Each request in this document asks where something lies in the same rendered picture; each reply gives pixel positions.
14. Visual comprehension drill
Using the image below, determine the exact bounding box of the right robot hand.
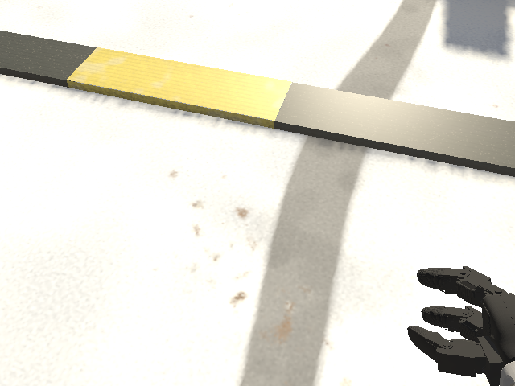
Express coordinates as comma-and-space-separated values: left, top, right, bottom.
407, 266, 515, 386

